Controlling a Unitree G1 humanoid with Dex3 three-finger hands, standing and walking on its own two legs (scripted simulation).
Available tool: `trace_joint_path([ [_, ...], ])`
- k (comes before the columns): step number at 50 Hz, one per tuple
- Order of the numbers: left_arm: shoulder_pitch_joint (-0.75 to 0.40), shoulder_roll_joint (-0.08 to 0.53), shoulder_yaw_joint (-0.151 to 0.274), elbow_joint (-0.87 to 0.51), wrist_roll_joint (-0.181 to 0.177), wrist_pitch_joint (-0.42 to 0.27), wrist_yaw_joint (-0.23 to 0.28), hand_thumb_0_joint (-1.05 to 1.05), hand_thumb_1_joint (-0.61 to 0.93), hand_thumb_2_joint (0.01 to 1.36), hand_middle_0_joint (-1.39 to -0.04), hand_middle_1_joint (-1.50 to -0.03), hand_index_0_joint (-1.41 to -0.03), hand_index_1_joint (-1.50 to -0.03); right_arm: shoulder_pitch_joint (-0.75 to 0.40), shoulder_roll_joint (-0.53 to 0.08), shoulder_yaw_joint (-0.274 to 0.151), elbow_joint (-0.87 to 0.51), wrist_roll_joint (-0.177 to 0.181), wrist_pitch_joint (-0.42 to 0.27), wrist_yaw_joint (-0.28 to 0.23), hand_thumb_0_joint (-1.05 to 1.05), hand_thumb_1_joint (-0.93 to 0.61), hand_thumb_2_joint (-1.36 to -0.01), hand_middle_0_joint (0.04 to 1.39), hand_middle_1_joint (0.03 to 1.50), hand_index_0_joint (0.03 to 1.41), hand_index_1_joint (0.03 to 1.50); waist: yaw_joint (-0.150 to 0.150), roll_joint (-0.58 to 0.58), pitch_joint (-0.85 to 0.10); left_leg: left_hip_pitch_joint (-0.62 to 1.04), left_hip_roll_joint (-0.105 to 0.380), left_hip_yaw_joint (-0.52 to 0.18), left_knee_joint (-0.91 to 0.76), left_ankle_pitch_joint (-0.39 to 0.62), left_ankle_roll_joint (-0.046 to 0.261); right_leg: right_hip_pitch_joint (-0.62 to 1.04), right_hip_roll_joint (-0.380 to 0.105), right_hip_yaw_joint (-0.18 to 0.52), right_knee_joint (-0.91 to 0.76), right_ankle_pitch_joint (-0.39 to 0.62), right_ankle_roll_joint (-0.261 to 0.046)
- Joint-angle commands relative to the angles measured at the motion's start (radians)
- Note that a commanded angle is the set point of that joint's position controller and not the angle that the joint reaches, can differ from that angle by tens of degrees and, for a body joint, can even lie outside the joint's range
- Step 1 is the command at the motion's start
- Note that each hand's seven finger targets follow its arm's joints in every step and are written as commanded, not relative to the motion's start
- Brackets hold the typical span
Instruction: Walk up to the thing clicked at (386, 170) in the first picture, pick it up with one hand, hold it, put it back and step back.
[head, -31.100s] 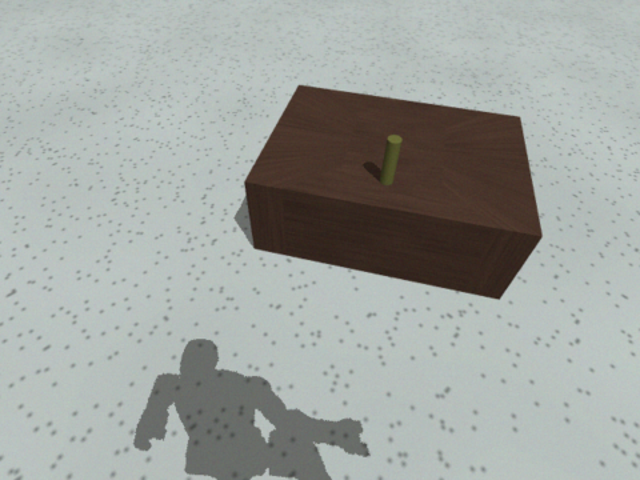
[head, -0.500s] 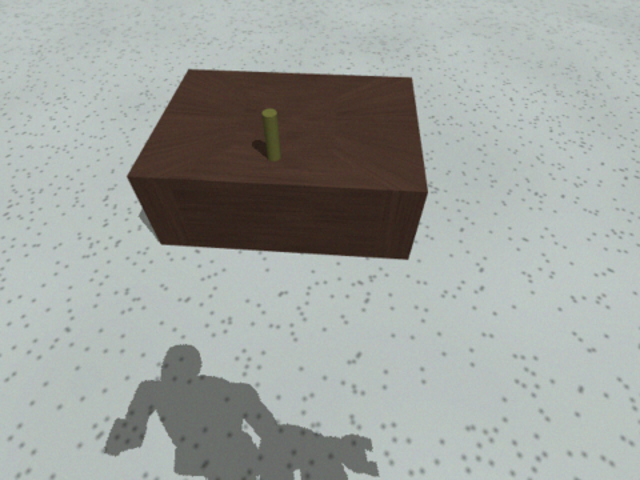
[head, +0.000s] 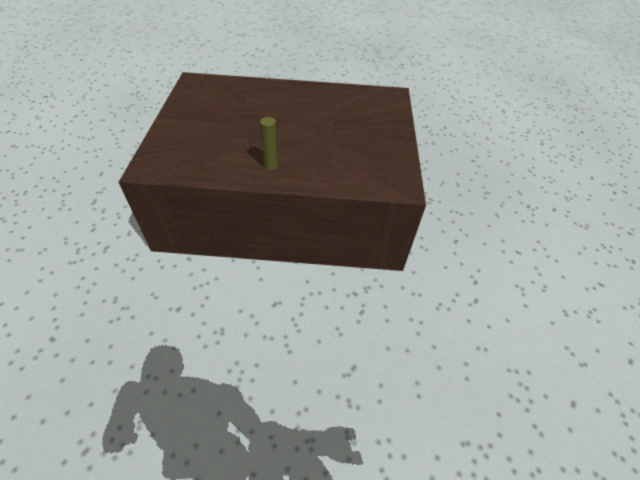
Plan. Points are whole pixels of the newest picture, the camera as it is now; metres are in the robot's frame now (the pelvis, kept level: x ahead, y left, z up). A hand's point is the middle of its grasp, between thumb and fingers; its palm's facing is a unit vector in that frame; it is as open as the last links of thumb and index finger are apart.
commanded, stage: step back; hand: left
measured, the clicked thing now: (269, 144) +1.10 +0.19 -0.31
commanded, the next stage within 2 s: stand in 0.32 s
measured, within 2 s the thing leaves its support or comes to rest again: neither
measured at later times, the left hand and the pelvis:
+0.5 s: hand out of the picture +0.12 +0.26 -0.13, palm faces -0.03 -0.94 -0.35, open 7.4 cm; pelvis +0.02 +0.01 +0.02, yaw -2 degrees
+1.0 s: hand out of the picture +0.06 +0.26 -0.14, palm faces -0.05 -0.94 -0.34, open 7.4 cm; pelvis -0.01 +0.01 +0.02, yaw -1 degrees
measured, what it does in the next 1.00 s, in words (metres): stands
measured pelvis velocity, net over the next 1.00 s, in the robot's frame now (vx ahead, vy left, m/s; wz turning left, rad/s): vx -0.01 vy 0.01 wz -0.02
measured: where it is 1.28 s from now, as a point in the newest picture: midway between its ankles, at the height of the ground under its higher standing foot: outside the picture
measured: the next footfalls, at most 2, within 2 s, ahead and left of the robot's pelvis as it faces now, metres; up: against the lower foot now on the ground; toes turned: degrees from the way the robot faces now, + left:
none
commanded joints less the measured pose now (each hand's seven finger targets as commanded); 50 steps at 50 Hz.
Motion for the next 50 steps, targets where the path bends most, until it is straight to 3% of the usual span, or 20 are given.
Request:
trace_joint_path([
  [1, -0.007, 0.177, 0.028, -0.041, -0.001, -0.027, 0.017, 0.000, 0.900, 0.900, -0.200, -0.300, -0.200, -0.300, -0.118, -0.234, -0.032, -0.073, 0.010, -0.025, -0.016, 0.000, -0.900, -0.900, 0.200, 0.300, 0.200, 0.300, 0.023, 0.135, -0.115, 0.045, 0.222, -0.229, -0.199, 0.160, 0.119, 0.058, -0.003, 0.039, -0.152, 0.089, -0.026],
  [2, -0.004, 0.197, 0.033, -0.028, -0.001, -0.036, 0.020, 0.000, 0.900, 0.900, -0.200, -0.300, -0.200, -0.300, -0.127, -0.213, -0.026, -0.069, 0.016, -0.026, -0.017, 0.000, -0.900, -0.900, 0.200, 0.300, 0.200, 0.300, 0.021, 0.130, -0.140, 0.054, 0.180, -0.164, -0.154, 0.267, 0.079, 0.097, -0.022, 0.062, -0.172, 0.234, -0.027],
  [3, -0.005, 0.209, 0.038, -0.021, -0.005, -0.040, 0.021, 0.000, 0.900, 0.900, -0.200, -0.300, -0.200, -0.300, -0.114, -0.197, -0.018, -0.058, 0.021, -0.025, -0.017, 0.000, -0.900, -0.900, 0.200, 0.300, 0.200, 0.300, 0.013, 0.132, -0.156, 0.041, 0.154, -0.136, -0.132, 0.309, 0.057, 0.136, -0.037, 0.090, -0.173, 0.311, -0.029],
  [5, -0.047, 0.224, 0.039, -0.023, -0.006, -0.040, 0.020, 0.000, 0.900, 0.900, -0.200, -0.300, -0.200, -0.300, -0.099, -0.189, -0.015, -0.042, 0.026, -0.023, -0.020, 0.000, -0.900, -0.900, 0.200, 0.300, 0.200, 0.300, -0.010, 0.086, -0.178, 0.102, 0.126, -0.094, -0.123, 0.356, 0.039, 0.132, -0.066, 0.114, -0.164, 0.422, -0.039],
  [10, -0.073, 0.206, 0.026, -0.007, -0.004, -0.034, 0.025, 0.000, 0.900, 0.900, -0.200, -0.300, -0.200, -0.300, -0.148, -0.193, -0.018, -0.018, 0.026, -0.018, -0.021, 0.000, -0.900, -0.900, 0.200, 0.300, 0.200, 0.300, -0.009, 0.056, -0.183, 0.150, 0.145, -0.084, -0.151, 0.381, 0.054, 0.130, -0.060, 0.090, -0.196, 0.442, -0.027],
  [15, -0.088, 0.206, 0.024, 0.009, 0.002, -0.032, 0.024, 0.000, 0.900, 0.900, -0.200, -0.300, -0.200, -0.300, -0.195, -0.180, -0.017, -0.004, 0.025, -0.014, -0.017, 0.000, -0.900, -0.900, 0.200, 0.300, 0.200, 0.300, -0.009, 0.033, -0.162, 0.165, 0.148, -0.076, -0.204, 0.279, 0.043, 0.120, -0.062, 0.100, -0.242, 0.404, -0.025],
  [16, -0.092, 0.165, 0.007, 0.031, -0.007, -0.034, 0.018, 0.000, 0.900, 0.900, -0.200, -0.300, -0.200, -0.300, -0.167, -0.193, -0.013, 0.003, 0.034, -0.021, -0.014, 0.000, -0.900, -0.900, 0.200, 0.300, 0.200, 0.300, -0.023, 0.031, -0.189, 0.213, 0.141, -0.090, -0.208, 0.371, 0.041, 0.141, -0.075, 0.101, -0.266, 0.459, -0.016],
  [18, -0.095, 0.174, 0.008, 0.035, -0.006, -0.034, 0.018, 0.000, 0.900, 0.900, -0.200, -0.300, -0.200, -0.300, -0.168, -0.189, -0.012, 0.012, 0.033, -0.027, -0.013, 0.000, -0.900, -0.900, 0.200, 0.300, 0.200, 0.300, -0.023, 0.028, -0.181, 0.247, 0.147, -0.085, -0.225, 0.439, 0.038, 0.138, -0.069, 0.093, -0.275, 0.465, -0.004],
  [24, -0.131, 0.182, 0.008, 0.052, -0.002, -0.028, 0.014, 0.000, 0.900, 0.900, -0.200, -0.300, -0.200, -0.300, -0.195, -0.179, -0.007, 0.016, 0.034, -0.028, -0.011, 0.000, -0.900, -0.900, 0.200, 0.300, 0.200, 0.300, -0.023, 0.027, -0.136, 0.233, 0.139, -0.079, -0.283, 0.323, 0.022, 0.140, -0.074, 0.096, -0.340, 0.365, -0.002],
  [28, -0.124, 0.184, 0.008, 0.063, 0.000, -0.030, 0.012, 0.000, 0.900, 0.900, -0.200, -0.300, -0.200, -0.300, -0.199, -0.178, -0.007, 0.023, 0.034, -0.029, -0.008, 0.000, -0.900, -0.900, 0.200, 0.300, 0.200, 0.300, -0.020, 0.024, -0.118, 0.223, 0.134, -0.077, -0.309, 0.265, 0.019, 0.146, -0.081, 0.100, -0.364, 0.336, -0.003],
  [29, -0.117, 0.186, 0.009, 0.062, 0.002, -0.034, 0.012, 0.000, 0.900, 0.900, -0.200, -0.300, -0.200, -0.300, -0.196, -0.179, -0.008, 0.023, 0.035, -0.030, -0.008, 0.000, -0.900, -0.900, 0.200, 0.300, 0.200, 0.300, -0.020, 0.021, -0.145, 0.261, 0.136, -0.070, -0.298, 0.289, 0.020, 0.142, -0.087, 0.104, -0.366, 0.369, -0.004],
  [31, -0.127, 0.186, 0.008, 0.065, 0.001, -0.031, 0.010, 0.000, 0.900, 0.900, -0.200, -0.300, -0.200, -0.300, -0.184, -0.176, -0.004, 0.031, 0.035, -0.026, -0.008, 0.000, -0.900, -0.900, 0.200, 0.300, 0.200, 0.300, -0.026, 0.016, -0.105, 0.222, 0.131, -0.074, -0.322, 0.193, 0.015, 0.121, -0.082, 0.107, -0.383, 0.281, -0.003],
  [38, -0.118, 0.190, 0.005, 0.070, 0.003, -0.032, 0.008, 0.000, 0.900, 0.900, -0.200, -0.300, -0.200, -0.300, -0.165, -0.182, -0.003, 0.045, 0.033, -0.022, -0.005, 0.000, -0.900, -0.900, 0.200, 0.300, 0.200, 0.300, -0.030, 0.015, -0.099, 0.205, 0.128, -0.078, -0.329, 0.123, 0.014, 0.114, -0.087, 0.117, -0.404, 0.228, -0.008],
  [41, -0.102, 0.192, 0.005, 0.073, 0.003, -0.028, 0.007, 0.000, 0.900, 0.900, -0.200, -0.300, -0.200, -0.300, -0.155, -0.187, -0.003, 0.052, 0.031, -0.018, -0.003, 0.000, -0.900, -0.900, 0.200, 0.300, 0.200, 0.300, -0.025, 0.020, -0.059, 0.171, 0.122, -0.088, -0.348, 0.022, 0.012, 0.080, -0.080, 0.117, -0.418, 0.135, -0.008],
  [45, -0.090, 0.189, 0.006, 0.073, 0.002, -0.027, 0.003, 0.000, 0.900, 0.900, -0.200, -0.300, -0.200, -0.300, -0.136, -0.197, -0.002, 0.055, 0.029, -0.023, -0.003, 0.000, -0.900, -0.900, 0.200, 0.300, 0.200, 0.300, -0.023, 0.038, -0.067, 0.139, 0.129, -0.104, -0.371, -0.014, 0.013, 0.099, -0.075, 0.113, -0.395, 0.151, -0.013],
  [47, -0.068, 0.184, 0.004, 0.080, 0.005, -0.024, 0.001, 0.000, 0.900, 0.900, -0.200, -0.300, -0.200, -0.300, -0.136, -0.199, -0.002, 0.056, 0.029, -0.021, -0.004, 0.000, -0.900, -0.900, 0.200, 0.300, 0.200, 0.300, -0.020, 0.044, -0.051, 0.131, 0.130, -0.113, -0.377, -0.073, 0.012, 0.066, -0.067, 0.108, -0.397, 0.101, -0.011],
  [50, -0.075, 0.192, 0.005, 0.073, 0.004, -0.025, 0.000, 0.000, 0.900, 0.900, -0.200, -0.300, -0.200, -0.300, -0.121, -0.194, 0.001, 0.054, 0.028, -0.021, -0.003, 0.000, -0.900, -0.900, 0.200, 0.300, 0.200, 0.300, -0.029, 0.024, -0.074, 0.139, 0.131, -0.112, -0.367, -0.039, 0.016, 0.080, -0.076, 0.115, -0.388, 0.132, -0.016],
])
